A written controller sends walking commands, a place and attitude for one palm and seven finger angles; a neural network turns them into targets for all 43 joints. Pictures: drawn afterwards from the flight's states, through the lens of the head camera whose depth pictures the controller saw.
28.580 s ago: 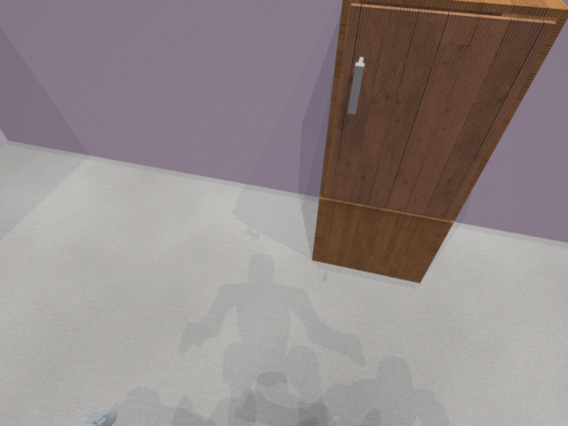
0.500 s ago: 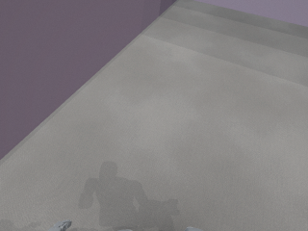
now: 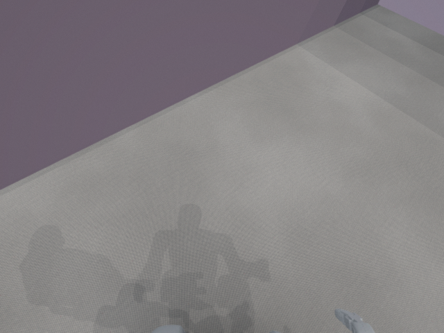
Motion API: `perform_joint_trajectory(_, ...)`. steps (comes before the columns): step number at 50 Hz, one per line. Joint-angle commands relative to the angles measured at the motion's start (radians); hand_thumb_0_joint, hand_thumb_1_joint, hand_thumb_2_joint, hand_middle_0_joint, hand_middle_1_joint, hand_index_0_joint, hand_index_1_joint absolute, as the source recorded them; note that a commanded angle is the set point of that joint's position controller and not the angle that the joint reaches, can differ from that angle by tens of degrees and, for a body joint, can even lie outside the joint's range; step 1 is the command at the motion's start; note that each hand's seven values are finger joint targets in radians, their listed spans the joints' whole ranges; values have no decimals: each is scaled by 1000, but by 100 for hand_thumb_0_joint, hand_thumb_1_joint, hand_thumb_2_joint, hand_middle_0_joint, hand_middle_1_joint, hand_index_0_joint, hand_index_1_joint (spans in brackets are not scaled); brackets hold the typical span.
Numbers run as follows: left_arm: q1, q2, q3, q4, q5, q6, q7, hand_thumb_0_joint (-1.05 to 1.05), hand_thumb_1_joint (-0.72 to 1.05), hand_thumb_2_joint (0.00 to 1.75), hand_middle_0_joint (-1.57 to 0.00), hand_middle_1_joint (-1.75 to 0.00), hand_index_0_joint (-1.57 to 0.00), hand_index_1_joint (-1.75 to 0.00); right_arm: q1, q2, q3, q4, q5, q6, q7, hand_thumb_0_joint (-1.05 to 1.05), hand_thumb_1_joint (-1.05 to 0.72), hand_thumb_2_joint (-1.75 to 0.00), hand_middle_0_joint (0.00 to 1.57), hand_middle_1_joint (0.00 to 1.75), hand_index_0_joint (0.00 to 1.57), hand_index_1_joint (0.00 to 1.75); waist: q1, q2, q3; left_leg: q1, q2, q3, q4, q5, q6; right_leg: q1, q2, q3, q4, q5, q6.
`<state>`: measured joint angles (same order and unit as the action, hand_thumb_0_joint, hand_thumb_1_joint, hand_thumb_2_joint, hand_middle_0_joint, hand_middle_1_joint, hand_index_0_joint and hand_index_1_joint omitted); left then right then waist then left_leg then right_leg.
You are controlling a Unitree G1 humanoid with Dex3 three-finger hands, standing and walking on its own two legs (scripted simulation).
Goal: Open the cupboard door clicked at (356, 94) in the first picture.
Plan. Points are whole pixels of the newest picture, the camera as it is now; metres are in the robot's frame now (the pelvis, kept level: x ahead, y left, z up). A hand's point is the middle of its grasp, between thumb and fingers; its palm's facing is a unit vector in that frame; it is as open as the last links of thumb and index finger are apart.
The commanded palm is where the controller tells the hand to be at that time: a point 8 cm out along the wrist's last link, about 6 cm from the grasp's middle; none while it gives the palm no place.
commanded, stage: turn to face it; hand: left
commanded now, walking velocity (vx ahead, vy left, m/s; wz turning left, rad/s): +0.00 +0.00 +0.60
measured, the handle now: out of the picture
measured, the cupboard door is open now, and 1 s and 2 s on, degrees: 41 41 41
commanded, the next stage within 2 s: none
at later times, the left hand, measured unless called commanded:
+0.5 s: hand out of the picture +0.06 +0.16 -0.13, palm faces +0.25 -0.93 -0.28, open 7.4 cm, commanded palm none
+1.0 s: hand out of the picture -0.01 +0.20 -0.15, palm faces +0.55 -0.80 -0.25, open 7.4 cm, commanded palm none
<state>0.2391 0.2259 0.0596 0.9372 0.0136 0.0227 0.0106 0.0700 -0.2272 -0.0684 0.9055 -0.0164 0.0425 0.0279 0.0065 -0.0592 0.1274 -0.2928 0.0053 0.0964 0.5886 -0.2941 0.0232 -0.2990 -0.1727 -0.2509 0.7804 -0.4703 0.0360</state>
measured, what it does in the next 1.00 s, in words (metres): steps on the spot, turning left: right foot, then left foot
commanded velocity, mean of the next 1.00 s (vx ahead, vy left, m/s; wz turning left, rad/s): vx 0.00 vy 0.00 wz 0.60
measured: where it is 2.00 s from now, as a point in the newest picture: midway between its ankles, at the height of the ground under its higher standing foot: outside the picture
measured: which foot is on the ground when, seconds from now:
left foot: down 0.00-0.32, up 0.34-0.70, down 0.72-1.00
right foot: up 0.00-0.32, down 0.34-0.72, up 0.74-1.00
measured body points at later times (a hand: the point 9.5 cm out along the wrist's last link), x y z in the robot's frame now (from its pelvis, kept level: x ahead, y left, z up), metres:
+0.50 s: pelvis +0.02 -0.06 +0.02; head +0.08 -0.07 +0.46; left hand +0.05 +0.20 -0.11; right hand +0.15 -0.30 -0.14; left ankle -0.05 +0.07 -0.63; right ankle +0.03 -0.16 -0.72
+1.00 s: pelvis +0.02 -0.03 +0.02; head +0.06 +0.01 +0.46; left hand -0.04 +0.24 -0.13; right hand +0.23 -0.20 -0.12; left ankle -0.01 +0.06 -0.72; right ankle +0.10 -0.18 -0.66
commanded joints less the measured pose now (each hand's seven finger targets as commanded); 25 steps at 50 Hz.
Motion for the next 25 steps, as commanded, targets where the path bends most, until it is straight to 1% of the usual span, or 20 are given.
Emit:
perform_joint_trajectory(1, -129, 104, 26, -148, 7, -2, 13, 0, 90, 90, -20, -30, -20, -30, 208, -241, -55, -9, -6, -16, -35, 0, -90, -90, 20, 30, 20, 30, -98, 224, -230, 295, 381, -404, -198, 680, 212, -317, 27, 225, 393, -109, 44)
perform_joint_trajectory(2, -117, 96, 32, -122, 6, 0, 11, 0, 90, 90, -20, -30, -20, -30, 152, -227, -53, -24, -8, -20, -43, 0, -90, -90, 20, 30, 20, 30, -70, 252, -211, 250, 332, -378, -200, 626, 185, -310, 32, 240, 403, -53, 53)
perform_joint_trajectory(3, -101, 104, 33, -108, 5, 4, 6, 0, 90, 90, -20, -30, -20, -30, 109, -211, -46, -36, -6, -21, -45, 0, -90, -90, 20, 30, 20, 30, -51, 238, -185, 196, 287, -330, -213, 564, 156, -286, 41, 257, 402, 7, 54)
perform_joint_trajectory(4, -79, 104, 34, -101, 4, 8, 1, 0, 90, 90, -20, -30, -20, -30, 79, -204, -41, -43, -5, -23, -44, 0, -90, -90, 20, 30, 20, 30, -28, 239, -161, 159, 251, -293, -224, 515, 134, -264, 49, 251, 384, 42, 55)
perform_joint_trajectory(6, -65, 98, 35, -95, 5, 8, -6, 0, 90, 90, -20, -30, -20, -30, 75, -197, -38, -44, -5, -28, -43, 0, -90, -90, 20, 30, 20, 30, -15, 213, -159, 135, 213, -277, -231, 444, 116, -225, 73, 238, 317, 70, 57)
perform_joint_trajectory(7, -65, 94, 33, -97, 3, 8, -6, 0, 90, 90, -20, -30, -20, -30, 77, -201, -39, -44, -6, -27, -41, 0, -90, -90, 20, 30, 20, 30, -14, 224, -161, 125, 211, -282, -234, 417, 119, -206, 81, 234, 269, 60, 57)
perform_joint_trajectory(10, -96, 88, 28, -113, 1, 4, -3, 0, 90, 90, -20, -30, -20, -30, 88, -210, -46, -42, -12, -21, -36, 0, -90, -90, 20, 30, 20, 30, -27, 220, -151, 94, 206, -324, -224, 361, 125, -135, 110, 214, 97, 30, 56)
perform_joint_trajectory(12, -72, 85, 27, -114, -2, -2, -2, 0, 90, 90, -20, -30, -20, -30, 66, -216, -52, -52, -13, -15, -34, 0, -90, -90, 20, 30, 20, 30, -17, 248, -151, 52, 198, -349, -197, 351, 119, -52, 138, 195, -25, 35, 52)
perform_joint_trajectory(13, -40, 87, 28, -107, -4, -7, -1, 0, 90, 90, -20, -30, -20, -30, 51, -213, -53, -56, -10, -12, -35, 0, -90, -90, 20, 30, 20, 30, 0, 238, -160, 17, 187, -361, -167, 346, 108, 21, 153, 190, -113, 86, 48)
perform_joint_trajectory(14, 0, 94, 32, -97, -4, -14, 0, 0, 90, 90, -20, -30, -20, -30, 33, -210, -55, -62, -5, -11, -34, 0, -90, -90, 20, 30, 20, 30, 22, 223, -168, -26, 159, -346, -128, 315, 81, 104, 160, 177, -227, 180, 46)
perform_joint_trajectory(15, 48, 131, 41, -89, 1, -26, 5, 0, 90, 90, -20, -30, -20, -30, 26, -182, -52, -72, 4, -11, -30, 0, -90, -90, 20, 30, 20, 30, 47, 136, -186, -108, 102, -316, -47, 199, 34, 230, 105, 221, -377, 262, 36)
perform_joint_trajectory(16, 81, 234, 61, -85, 17, -39, 17, 0, 90, 90, -20, -30, -20, -30, 43, -106, -41, -88, 14, -12, -24, 0, -90, -90, 20, 30, 20, 30, 61, -149, -206, -287, -32, -174, 174, -100, -42, 358, -151, 487, -499, 302, -41)
perform_joint_trajectory(17, 74, 282, 61, -92, 15, -34, 21, 0, 90, 90, -20, -30, -20, -30, 21, -103, -41, -107, 9, -10, -22, 0, -90, -90, 20, 30, 20, 30, 70, -293, -181, -321, -61, -130, 447, -359, -64, 257, -344, 640, -521, 423, -153)
perform_joint_trajectory(18, 36, 243, 48, -104, 10, -33, 24, 0, 90, 90, -20, -30, -20, -30, 34, -121, -41, -98, 4, -5, -17, 0, -90, -90, 20, 30, 20, 30, 45, -204, -155, -309, -14, -179, 593, -310, -52, 171, -320, 556, -505, 384, -185)
perform_joint_trajectory(19, -31, 179, 37, -115, 9, -36, 28, 0, 90, 90, -20, -30, -20, -30, 45, -121, -46, -69, 0, 6, -14, 0, -90, -90, 20, 30, 20, 30, 6, -224, -119, -319, 16, -186, 661, -237, -60, 123, -251, 490, -509, 357, -161)
perform_joint_trajectory(20, -70, 159, 29, -126, 6, -32, 26, 0, 90, 90, -20, -30, -20, -30, 56, -115, -46, -50, -2, 13, -10, 0, -90, -90, 20, 30, 20, 30, -16, -204, -103, -311, 27, -156, 701, -180, -75, 110, -198, 414, -485, 402, -142)
perform_joint_trajectory(21, -91, 142, 23, -132, 5, -30, 27, 0, 90, 90, -20, -30, -20, -30, 67, -103, -42, -41, 1, 17, -4, 0, -90, -90, 20, 30, 20, 30, -29, -187, -110, -295, 34, -135, 689, -146, -84, 114, -169, 325, -463, 485, -129)
perform_joint_trajectory(22, -83, 128, 20, -133, 6, -35, 26, 0, 90, 90, -20, -30, -20, -30, 60, -87, -33, -38, 1, 17, -1, 0, -90, -90, 20, 30, 20, 30, -29, -162, -109, -289, 34, -114, 643, -132, -92, 139, -148, 269, -444, 582, -122)
perform_joint_trajectory(23, -59, 129, 21, -128, 7, -39, 26, 0, 90, 90, -20, -30, -20, -30, 50, -75, -27, -38, 3, 16, 1, 0, -90, -90, 20, 30, 20, 30, -23, -141, -123, -286, 29, -95, 583, -130, -96, 182, -140, 235, -425, 665, -119)
perform_joint_trajectory(25, -8, 146, 29, -113, 9, -42, 27, 0, 90, 90, -20, -30, -20, -30, 21, -64, -19, -44, 6, 13, 2, 0, -90, -90, 20, 30, 20, 30, 4, -116, -156, -264, 29, -58, 443, -150, -101, 268, -156, 202, -387, 769, -125)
